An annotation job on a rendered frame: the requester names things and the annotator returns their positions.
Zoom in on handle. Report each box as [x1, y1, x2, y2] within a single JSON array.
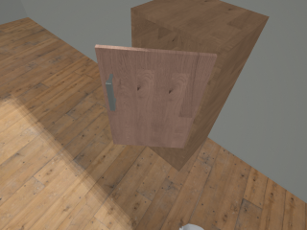
[[106, 74, 116, 111]]

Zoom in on cupboard door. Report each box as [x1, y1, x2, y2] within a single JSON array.
[[94, 44, 217, 149]]

